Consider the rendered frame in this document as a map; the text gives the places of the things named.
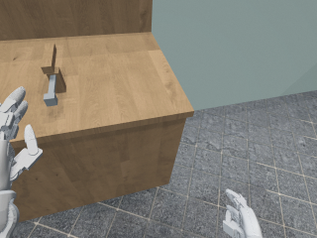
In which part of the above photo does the robot right hand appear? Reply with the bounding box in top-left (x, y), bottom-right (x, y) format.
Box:
top-left (223, 188), bottom-right (263, 238)

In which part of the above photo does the tap lever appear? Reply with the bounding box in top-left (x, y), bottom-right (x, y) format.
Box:
top-left (44, 74), bottom-right (58, 107)

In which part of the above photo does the counter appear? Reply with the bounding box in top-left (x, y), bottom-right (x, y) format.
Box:
top-left (0, 0), bottom-right (194, 222)

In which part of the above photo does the robot left forearm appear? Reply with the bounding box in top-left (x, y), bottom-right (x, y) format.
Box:
top-left (0, 189), bottom-right (20, 238)

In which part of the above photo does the robot left hand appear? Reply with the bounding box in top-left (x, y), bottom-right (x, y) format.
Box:
top-left (0, 86), bottom-right (43, 191)

